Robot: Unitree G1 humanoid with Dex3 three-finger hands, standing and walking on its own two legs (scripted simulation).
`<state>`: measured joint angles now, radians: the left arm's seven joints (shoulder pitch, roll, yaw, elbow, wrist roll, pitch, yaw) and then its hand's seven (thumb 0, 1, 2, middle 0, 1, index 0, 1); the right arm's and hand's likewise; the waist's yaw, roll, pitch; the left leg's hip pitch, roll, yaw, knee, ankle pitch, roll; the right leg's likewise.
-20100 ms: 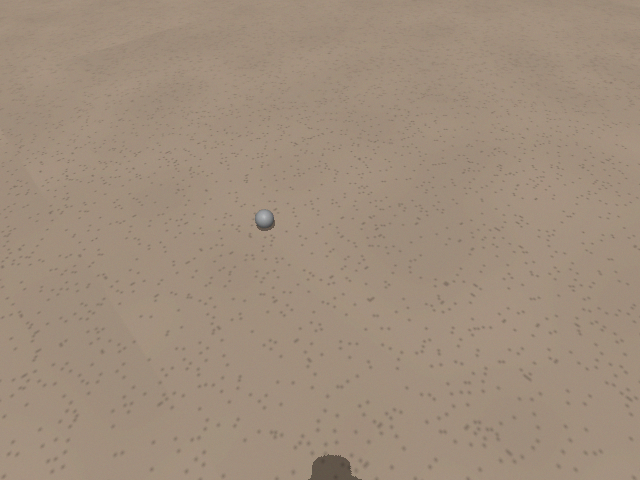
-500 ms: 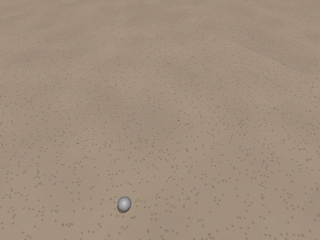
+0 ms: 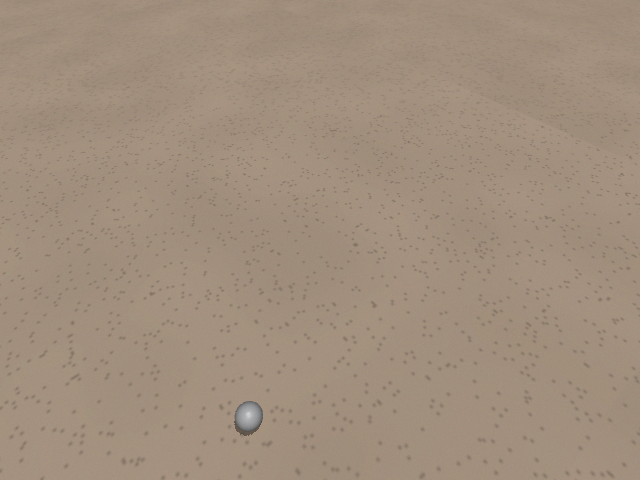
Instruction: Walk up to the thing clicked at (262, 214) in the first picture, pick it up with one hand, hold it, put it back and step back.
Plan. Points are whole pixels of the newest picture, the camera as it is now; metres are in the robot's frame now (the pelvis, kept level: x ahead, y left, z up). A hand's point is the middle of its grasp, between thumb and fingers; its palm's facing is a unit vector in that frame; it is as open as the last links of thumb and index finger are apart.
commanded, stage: walk up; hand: left
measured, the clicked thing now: (248, 416) +0.46 +0.24 -0.74
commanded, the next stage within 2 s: stand in 0.96 s
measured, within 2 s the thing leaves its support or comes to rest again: neither
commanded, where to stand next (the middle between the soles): +0.07 +0.01 m, yaw -1 degrees
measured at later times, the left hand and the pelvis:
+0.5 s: hand out of the picture +0.09 +0.26 -0.15, palm faces -0.05 -0.92 -0.39, open 7.3 cm; pelvis +0.01 +0.00 -0.01, yaw -1 degrees
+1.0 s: hand out of the picture +0.08 +0.26 -0.15, palm faces -0.07 -0.92 -0.39, open 7.3 cm; pelvis +0.00 +0.00 -0.01, yaw -2 degrees
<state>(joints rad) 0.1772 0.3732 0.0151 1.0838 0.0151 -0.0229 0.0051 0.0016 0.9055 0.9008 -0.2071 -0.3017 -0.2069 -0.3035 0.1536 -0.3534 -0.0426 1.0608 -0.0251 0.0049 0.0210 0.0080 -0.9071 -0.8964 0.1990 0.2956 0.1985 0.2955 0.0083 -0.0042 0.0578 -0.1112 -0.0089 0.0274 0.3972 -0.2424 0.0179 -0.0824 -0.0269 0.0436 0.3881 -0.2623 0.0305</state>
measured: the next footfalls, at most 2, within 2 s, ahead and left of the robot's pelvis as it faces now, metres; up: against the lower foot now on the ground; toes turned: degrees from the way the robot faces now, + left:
none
